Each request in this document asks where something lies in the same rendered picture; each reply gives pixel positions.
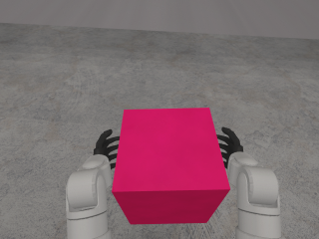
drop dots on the carton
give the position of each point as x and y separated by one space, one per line
169 167

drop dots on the right robot forearm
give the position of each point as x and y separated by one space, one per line
257 198

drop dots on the left robot forearm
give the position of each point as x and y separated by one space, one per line
86 199

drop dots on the left robot hand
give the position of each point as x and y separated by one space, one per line
102 146

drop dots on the right robot hand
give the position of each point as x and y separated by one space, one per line
233 144

